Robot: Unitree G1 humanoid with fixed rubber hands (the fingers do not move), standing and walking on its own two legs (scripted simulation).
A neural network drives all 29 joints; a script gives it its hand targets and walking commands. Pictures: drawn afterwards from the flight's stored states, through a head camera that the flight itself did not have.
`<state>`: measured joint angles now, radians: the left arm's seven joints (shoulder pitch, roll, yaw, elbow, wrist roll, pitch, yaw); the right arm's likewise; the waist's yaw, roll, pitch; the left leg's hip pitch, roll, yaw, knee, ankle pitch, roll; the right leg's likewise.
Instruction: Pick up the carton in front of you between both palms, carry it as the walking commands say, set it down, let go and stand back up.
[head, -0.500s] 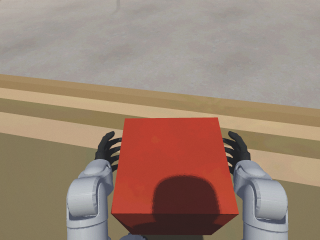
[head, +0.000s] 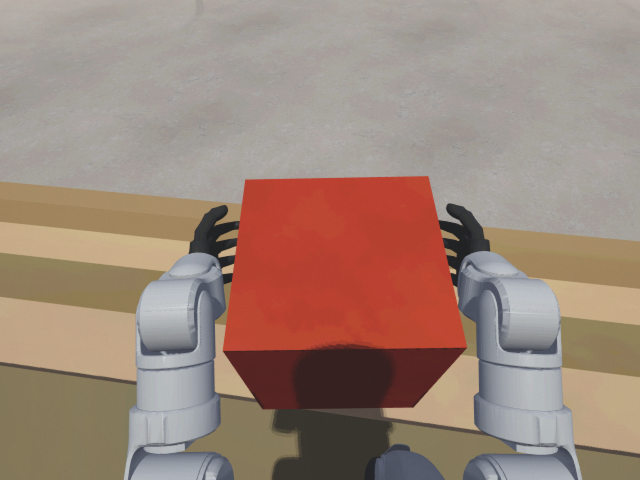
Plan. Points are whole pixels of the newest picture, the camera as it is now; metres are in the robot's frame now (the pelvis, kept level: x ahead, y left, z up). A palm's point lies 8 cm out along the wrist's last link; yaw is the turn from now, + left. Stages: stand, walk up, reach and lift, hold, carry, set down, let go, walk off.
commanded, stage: carry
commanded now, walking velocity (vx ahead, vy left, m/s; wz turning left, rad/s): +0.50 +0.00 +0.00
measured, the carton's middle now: (337, 304) +0.32 -0.01 +0.04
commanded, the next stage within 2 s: none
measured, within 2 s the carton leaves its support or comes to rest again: neither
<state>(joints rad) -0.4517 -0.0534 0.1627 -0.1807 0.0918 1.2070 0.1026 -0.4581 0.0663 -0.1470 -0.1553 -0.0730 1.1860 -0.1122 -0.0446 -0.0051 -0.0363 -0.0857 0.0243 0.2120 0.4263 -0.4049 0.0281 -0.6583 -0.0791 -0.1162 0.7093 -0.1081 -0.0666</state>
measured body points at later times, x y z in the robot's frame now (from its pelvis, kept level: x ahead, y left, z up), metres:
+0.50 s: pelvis +0.30 -0.03 -0.02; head +0.38 -0.03 +0.43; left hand +0.69 +0.13 +0.09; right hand +0.68 -0.18 +0.09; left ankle +0.36 +0.08 -0.70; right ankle +0.20 -0.09 -0.73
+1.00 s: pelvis +0.67 -0.01 -0.20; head +0.70 -0.01 +0.25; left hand +1.03 +0.17 -0.08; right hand +1.06 -0.13 -0.08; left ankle +0.69 +0.12 -0.83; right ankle +0.63 -0.02 -0.89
